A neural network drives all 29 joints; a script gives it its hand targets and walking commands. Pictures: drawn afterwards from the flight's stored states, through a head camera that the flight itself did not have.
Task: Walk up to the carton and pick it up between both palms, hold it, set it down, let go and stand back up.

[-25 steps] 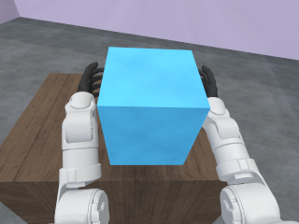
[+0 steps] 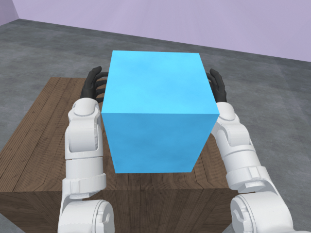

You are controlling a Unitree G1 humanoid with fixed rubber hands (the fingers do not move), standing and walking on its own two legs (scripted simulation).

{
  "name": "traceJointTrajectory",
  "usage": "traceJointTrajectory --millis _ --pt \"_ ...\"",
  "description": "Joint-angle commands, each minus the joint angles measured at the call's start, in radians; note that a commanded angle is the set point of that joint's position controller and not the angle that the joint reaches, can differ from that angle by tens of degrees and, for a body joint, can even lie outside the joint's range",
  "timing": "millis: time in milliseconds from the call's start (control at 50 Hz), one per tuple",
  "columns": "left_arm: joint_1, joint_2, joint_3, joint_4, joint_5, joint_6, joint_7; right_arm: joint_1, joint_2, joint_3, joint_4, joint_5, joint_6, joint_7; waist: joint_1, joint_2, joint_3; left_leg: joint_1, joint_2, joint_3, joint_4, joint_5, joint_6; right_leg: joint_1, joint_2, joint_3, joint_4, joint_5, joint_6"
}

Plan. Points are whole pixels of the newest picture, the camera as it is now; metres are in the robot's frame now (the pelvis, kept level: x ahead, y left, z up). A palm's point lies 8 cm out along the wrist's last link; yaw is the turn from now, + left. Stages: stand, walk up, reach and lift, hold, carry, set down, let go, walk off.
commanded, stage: hold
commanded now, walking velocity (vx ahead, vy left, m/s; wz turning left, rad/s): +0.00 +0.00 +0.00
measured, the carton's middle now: (155, 116) +0.36 +0.00 +0.14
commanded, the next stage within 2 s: none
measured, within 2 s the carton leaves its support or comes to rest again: neither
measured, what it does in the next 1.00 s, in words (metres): stands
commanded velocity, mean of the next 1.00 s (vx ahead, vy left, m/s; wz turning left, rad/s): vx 0.00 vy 0.00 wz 0.00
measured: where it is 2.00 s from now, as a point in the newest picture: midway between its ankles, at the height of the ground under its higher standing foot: outside the picture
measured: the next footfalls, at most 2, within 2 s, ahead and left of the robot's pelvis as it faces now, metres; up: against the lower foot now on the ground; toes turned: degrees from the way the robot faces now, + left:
none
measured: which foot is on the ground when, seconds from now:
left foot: down 0.00-1.00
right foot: down 0.00-1.00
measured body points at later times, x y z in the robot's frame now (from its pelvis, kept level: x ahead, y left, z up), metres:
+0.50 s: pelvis +0.00 +0.00 +0.00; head -0.05 +0.03 +0.45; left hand +0.37 +0.16 +0.20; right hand +0.37 -0.15 +0.19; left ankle +0.04 +0.10 -0.75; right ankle +0.00 -0.10 -0.75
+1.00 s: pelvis +0.01 +0.00 +0.00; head -0.04 +0.03 +0.45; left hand +0.37 +0.15 +0.20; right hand +0.38 -0.15 +0.19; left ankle +0.04 +0.10 -0.75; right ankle +0.00 -0.10 -0.75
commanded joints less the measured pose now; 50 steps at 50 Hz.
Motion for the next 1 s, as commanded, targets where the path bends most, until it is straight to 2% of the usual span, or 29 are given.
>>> traceJointTrajectory --millis 0,440,480,520,660,760,860,980 --pt "-0.599 -0.476 -0.443 -0.083 -0.144 -0.066 -0.1 -0.769 0.535 0.387 -0.305 0.065 -0.057 0.091 -0.008 0.086 -0.389 0.17 -0.008 0.015 -0.014 0.217 -0.009 -0.038 0.014 -0.027 -0.04 0.173 0.064" --pt "-0.617 -0.475 -0.43 -0.058 -0.144 -0.069 -0.102 -0.784 0.542 0.374 -0.288 0.056 -0.055 0.092 -0.005 0.083 -0.392 0.158 -0.009 0.018 -0.022 0.18 -0.001 -0.046 0.011 -0.024 -0.043 0.146 0.066" --pt "-0.619 -0.467 -0.418 -0.022 -0.137 -0.064 -0.102 -0.802 0.522 0.348 -0.272 0.045 -0.056 0.096 0.0 0.095 -0.351 0.122 -0.005 0.019 -0.048 0.115 0.0 -0.051 0.008 -0.021 -0.054 0.061 0.056" --pt "-0.622 -0.466 -0.411 -0.009 -0.136 -0.063 -0.1 -0.807 0.522 0.333 -0.262 0.036 -0.059 0.103 0.001 0.09 -0.345 0.107 -0.002 0.021 -0.057 0.085 0.005 -0.057 0.007 -0.023 -0.054 0.04 0.054" --pt "-0.614 -0.486 -0.447 -0.047 -0.163 -0.076 -0.088 -0.81 0.535 0.373 -0.303 0.059 -0.066 0.096 -0.008 0.085 -0.438 0.174 -0.006 0.011 -0.009 0.225 -0.005 -0.027 0.017 -0.02 -0.042 0.156 0.058" --pt "-0.582 -0.468 -0.434 -0.066 -0.15 -0.072 -0.1 -0.769 0.532 0.401 -0.309 0.076 -0.054 0.081 -0.003 0.074 -0.415 0.161 -0.011 0.011 -0.01 0.249 -0.007 0.008 0.015 -0.015 -0.034 0.22 0.067" --pt "-0.569 -0.472 -0.462 -0.112 -0.158 -0.073 -0.102 -0.752 0.536 0.434 -0.354 0.099 -0.051 0.071 -0.01 0.089 -0.428 0.18 -0.014 0.003 0.009 0.313 -0.019 0.027 0.016 -0.015 -0.026 0.292 0.069" --pt "-0.553 -0.463 -0.467 -0.129 -0.153 -0.067 -0.106 -0.72 0.529 0.436 -0.358 0.101 -0.035 0.066 -0.012 0.09 -0.373 0.169 -0.011 0.002 -0.004 0.291 -0.022 0.012 0.014 -0.015 -0.031 0.272 0.069"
